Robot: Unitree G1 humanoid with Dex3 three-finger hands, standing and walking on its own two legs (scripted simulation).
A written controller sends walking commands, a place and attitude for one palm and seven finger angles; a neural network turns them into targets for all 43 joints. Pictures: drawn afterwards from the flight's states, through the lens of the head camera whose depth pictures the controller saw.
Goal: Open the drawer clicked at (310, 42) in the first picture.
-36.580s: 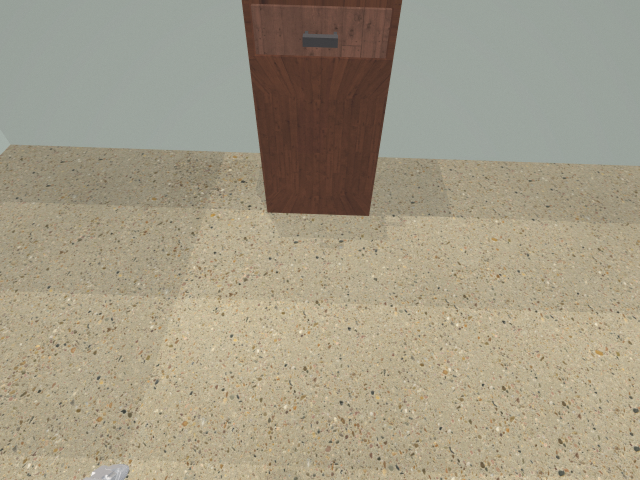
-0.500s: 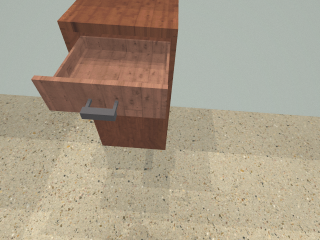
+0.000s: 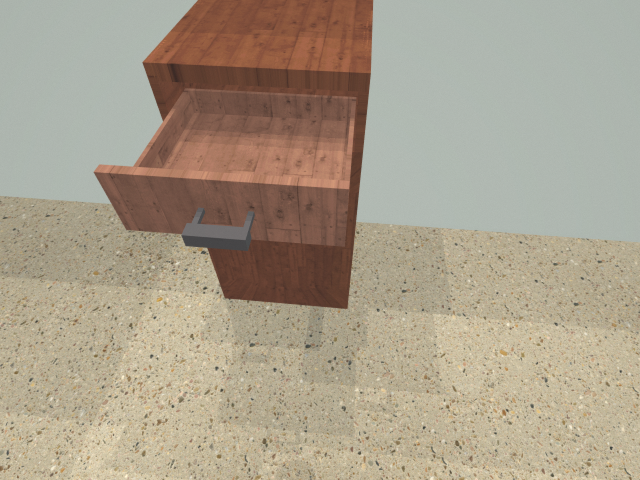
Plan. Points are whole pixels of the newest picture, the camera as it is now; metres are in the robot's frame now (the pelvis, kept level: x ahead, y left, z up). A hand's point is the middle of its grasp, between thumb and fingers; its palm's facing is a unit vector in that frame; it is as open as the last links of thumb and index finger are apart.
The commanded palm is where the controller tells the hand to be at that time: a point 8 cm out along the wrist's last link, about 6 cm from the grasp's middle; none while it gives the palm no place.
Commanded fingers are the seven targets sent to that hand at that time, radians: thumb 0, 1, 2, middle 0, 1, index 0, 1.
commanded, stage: let the arm hang, fingers relaxed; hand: left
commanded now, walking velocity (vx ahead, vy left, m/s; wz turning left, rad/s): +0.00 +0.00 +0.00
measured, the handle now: (221, 226) +0.49 +0.20 +0.00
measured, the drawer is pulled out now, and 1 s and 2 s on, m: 0.29 0.29 0.29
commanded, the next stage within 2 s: look to check the result in 0.32 s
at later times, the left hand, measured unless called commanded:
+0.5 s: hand out of the picture +0.05 +0.21 -0.17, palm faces +0.00 -0.96 -0.28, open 7.3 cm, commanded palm none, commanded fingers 0.00 0.90 0.90 -0.20 -0.30 -0.20 -0.30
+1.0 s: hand out of the picture +0.09 +0.22 -0.16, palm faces -0.01 -0.95 -0.31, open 7.4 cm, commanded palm none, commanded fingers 0.00 0.90 0.90 -0.20 -0.30 -0.20 -0.30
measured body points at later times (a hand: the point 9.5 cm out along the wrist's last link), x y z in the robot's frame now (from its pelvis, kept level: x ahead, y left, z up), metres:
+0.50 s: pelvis +0.01 -0.01 +0.00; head +0.03 -0.01 +0.45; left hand +0.05 +0.26 -0.15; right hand +0.02 -0.26 -0.15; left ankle +0.02 +0.10 -0.74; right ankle +0.03 -0.09 -0.74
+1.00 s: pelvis +0.03 -0.01 +0.00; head +0.05 -0.02 +0.45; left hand +0.09 +0.27 -0.14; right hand +0.08 -0.29 -0.14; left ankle +0.02 +0.10 -0.74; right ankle +0.03 -0.09 -0.74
